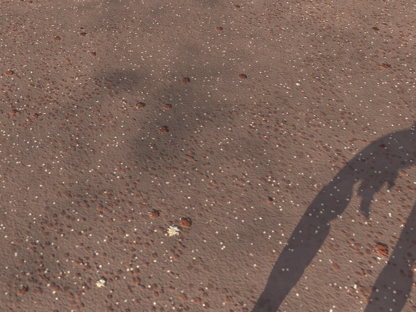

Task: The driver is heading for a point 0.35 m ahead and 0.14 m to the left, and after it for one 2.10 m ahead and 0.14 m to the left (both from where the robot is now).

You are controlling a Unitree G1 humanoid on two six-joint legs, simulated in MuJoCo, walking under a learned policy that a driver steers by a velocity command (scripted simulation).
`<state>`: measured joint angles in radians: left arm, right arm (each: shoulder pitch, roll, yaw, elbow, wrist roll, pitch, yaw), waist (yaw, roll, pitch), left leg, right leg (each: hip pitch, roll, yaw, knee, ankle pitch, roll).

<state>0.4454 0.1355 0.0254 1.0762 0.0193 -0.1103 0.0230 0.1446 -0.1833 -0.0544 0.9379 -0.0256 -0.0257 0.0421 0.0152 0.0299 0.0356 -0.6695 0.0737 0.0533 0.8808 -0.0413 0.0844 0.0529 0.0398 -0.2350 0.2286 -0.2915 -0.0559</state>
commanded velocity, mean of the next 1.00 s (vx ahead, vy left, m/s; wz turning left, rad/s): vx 0.18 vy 0.00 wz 0.35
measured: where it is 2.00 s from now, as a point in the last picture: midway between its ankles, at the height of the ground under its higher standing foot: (222, 248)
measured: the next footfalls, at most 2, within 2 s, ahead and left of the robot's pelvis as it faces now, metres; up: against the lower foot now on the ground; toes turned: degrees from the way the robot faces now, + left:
left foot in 0.18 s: +0.26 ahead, +0.08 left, +0.00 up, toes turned +12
right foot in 0.80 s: +0.43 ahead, -0.05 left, +0.00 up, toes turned +25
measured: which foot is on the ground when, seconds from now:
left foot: up 0.00-0.16, down 0.18-0.80, up 0.82-1.00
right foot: down 0.00-0.18, up 0.20-0.78, down 0.80-1.00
